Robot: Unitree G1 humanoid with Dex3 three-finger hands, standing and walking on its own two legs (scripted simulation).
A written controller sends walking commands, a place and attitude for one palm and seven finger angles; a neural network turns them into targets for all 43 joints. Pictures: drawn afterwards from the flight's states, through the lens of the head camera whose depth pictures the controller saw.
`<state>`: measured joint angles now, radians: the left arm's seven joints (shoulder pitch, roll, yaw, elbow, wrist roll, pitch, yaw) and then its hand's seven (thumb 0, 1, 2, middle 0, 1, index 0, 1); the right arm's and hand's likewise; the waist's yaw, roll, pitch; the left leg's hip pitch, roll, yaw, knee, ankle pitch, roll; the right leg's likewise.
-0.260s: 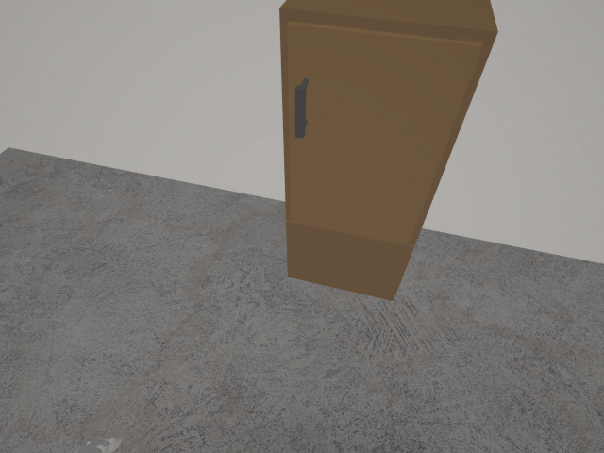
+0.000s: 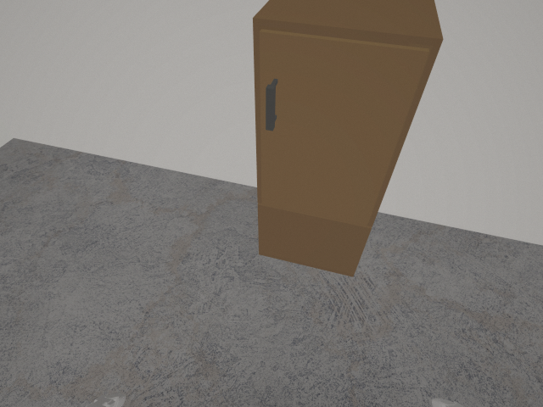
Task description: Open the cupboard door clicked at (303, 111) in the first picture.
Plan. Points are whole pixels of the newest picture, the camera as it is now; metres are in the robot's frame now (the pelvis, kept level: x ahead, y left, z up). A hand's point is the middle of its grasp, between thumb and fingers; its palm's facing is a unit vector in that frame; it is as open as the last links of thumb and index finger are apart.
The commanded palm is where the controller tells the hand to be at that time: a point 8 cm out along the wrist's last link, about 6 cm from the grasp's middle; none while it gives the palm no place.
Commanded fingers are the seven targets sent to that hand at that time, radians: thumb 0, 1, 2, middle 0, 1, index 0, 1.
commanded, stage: stand and wait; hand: left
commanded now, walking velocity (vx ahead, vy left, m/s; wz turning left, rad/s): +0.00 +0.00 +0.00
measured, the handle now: (272, 104) +0.83 +0.05 +0.02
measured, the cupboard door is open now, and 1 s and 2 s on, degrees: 0 0 0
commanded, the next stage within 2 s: look at it before walking up in 0.64 s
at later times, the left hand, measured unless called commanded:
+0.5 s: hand out of the picture +0.05 +0.23 -0.15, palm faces -0.03 -0.94 -0.34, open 7.3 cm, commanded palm none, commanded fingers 0.00 0.90 0.90 -0.20 -0.30 -0.20 -0.30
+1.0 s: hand out of the picture +0.06 +0.22 -0.15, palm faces -0.03 -0.95 -0.32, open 7.3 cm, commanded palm none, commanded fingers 0.00 0.90 0.90 -0.20 -0.30 -0.20 -0.30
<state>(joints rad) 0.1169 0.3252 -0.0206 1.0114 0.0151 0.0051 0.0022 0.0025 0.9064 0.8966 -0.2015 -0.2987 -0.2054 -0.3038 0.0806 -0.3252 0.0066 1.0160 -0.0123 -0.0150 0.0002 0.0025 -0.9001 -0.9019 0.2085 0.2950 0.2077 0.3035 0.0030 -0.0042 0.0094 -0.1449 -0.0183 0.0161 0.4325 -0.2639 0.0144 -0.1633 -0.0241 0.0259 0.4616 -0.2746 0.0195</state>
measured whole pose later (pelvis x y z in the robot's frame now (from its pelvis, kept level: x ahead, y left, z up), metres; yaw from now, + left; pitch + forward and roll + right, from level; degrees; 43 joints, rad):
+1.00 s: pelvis -0.01 -0.02 +0.01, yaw +0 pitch -2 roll +0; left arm 0.14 0.32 -0.01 1.09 0.01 -0.01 0.00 0.00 0.91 0.90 -0.20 -0.30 -0.20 -0.30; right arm 0.14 -0.33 0.01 1.12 -0.01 -0.01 0.00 0.00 -0.90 -0.90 0.21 0.29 0.21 0.30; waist 0.00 0.00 0.03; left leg -0.13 0.01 0.00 0.36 -0.20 -0.01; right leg -0.14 0.01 0.01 0.38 -0.21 -0.01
